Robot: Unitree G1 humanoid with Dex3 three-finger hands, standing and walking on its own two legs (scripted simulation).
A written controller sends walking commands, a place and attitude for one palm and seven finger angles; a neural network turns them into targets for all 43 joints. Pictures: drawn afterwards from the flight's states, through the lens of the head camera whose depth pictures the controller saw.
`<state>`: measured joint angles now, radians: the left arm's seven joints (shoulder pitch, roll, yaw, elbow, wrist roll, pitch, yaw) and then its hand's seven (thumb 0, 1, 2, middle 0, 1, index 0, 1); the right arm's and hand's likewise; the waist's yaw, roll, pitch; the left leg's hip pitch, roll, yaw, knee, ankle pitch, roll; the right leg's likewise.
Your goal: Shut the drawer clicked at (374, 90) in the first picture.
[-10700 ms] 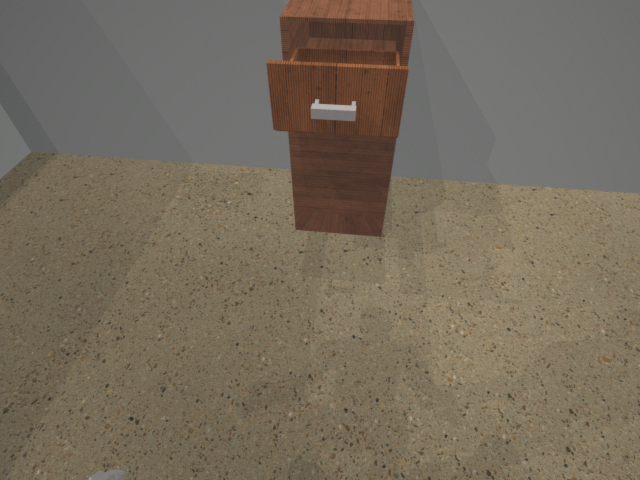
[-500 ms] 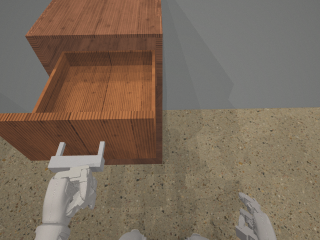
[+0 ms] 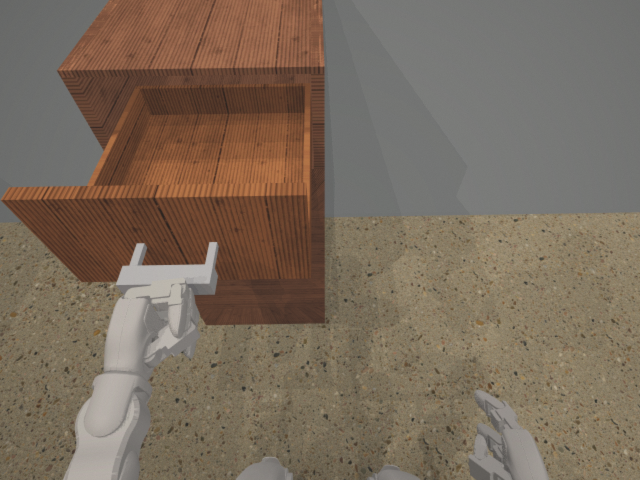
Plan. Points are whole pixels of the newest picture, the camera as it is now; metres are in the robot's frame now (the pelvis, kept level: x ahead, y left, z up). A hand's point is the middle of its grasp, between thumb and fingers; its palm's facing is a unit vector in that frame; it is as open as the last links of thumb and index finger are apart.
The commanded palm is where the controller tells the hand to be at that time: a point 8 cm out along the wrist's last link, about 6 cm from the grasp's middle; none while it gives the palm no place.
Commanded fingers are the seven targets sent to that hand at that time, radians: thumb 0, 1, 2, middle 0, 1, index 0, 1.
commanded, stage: push the drawer shut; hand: left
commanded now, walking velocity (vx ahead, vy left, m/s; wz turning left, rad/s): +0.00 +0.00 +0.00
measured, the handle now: (172, 264) +0.36 +0.20 +0.06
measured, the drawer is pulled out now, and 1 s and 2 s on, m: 0.24 0.13 0.00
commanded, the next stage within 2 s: none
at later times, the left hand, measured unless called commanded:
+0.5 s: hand (195, 282) +0.34 +0.17 +0.05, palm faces +0.03 -1.00 -0.04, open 2.7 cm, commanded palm +0.33 +0.23 +0.06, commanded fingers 0.00 0.90 0.90 -1.40 -1.60 -1.40 -1.60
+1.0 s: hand (203, 244) +0.40 +0.18 +0.06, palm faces +0.04 -1.00 -0.04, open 2.8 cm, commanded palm +0.39 +0.23 +0.06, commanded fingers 0.00 0.90 0.90 -1.40 -1.60 -1.40 -1.60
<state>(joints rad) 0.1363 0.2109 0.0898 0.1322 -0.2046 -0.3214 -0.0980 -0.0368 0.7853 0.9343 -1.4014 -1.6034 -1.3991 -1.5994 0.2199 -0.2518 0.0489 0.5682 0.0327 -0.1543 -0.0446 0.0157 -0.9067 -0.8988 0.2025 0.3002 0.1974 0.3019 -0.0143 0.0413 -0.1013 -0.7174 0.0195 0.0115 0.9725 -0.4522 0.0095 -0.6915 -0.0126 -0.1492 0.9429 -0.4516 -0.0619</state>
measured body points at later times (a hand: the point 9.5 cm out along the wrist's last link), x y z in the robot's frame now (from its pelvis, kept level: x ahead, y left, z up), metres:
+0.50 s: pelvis +0.00 +0.01 +0.00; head +0.06 +0.01 +0.45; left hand +0.33 +0.23 +0.06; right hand +0.14 -0.24 -0.10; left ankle +0.02 +0.11 -0.68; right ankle +0.01 -0.08 -0.68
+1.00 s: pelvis -0.01 +0.02 +0.00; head +0.07 +0.02 +0.45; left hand +0.39 +0.23 +0.06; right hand +0.09 -0.24 -0.11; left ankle +0.02 +0.11 -0.68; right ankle +0.01 -0.08 -0.68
